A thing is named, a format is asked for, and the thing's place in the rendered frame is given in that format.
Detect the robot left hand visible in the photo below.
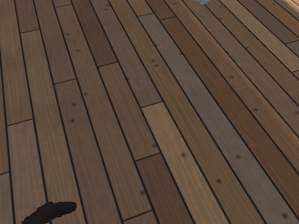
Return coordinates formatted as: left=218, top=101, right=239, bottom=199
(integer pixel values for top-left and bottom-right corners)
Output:
left=21, top=202, right=77, bottom=224

